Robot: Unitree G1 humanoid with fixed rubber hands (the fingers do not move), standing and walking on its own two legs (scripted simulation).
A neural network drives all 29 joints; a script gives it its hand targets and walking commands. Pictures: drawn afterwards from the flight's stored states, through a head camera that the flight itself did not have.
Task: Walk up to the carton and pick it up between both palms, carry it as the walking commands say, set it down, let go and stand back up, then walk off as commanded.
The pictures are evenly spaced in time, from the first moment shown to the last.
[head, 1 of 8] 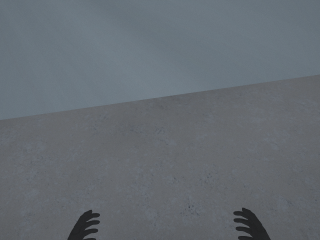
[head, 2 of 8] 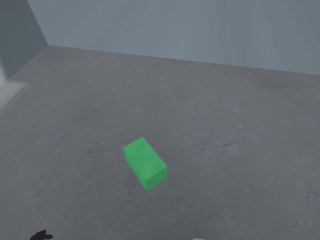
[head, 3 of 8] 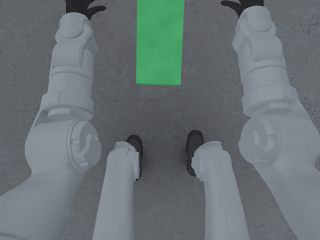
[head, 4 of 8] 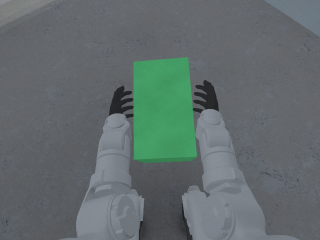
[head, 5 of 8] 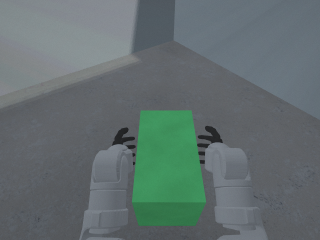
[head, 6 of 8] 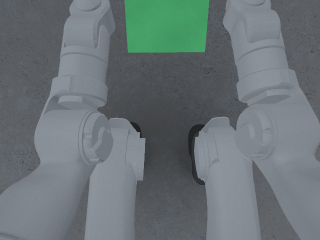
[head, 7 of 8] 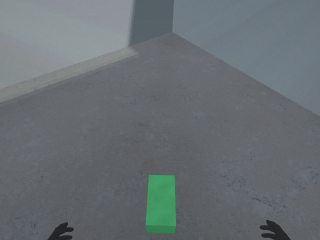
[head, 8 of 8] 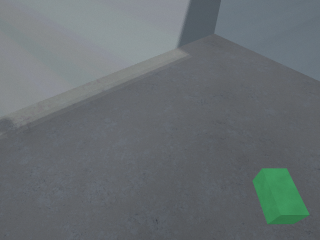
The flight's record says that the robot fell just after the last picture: no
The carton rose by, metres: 0.69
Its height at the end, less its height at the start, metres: +0.00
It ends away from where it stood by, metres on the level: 0.30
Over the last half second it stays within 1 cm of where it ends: yes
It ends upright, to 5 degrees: yes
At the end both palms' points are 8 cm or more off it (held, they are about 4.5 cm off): yes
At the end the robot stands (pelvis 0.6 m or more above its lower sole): yes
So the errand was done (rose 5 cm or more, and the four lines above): yes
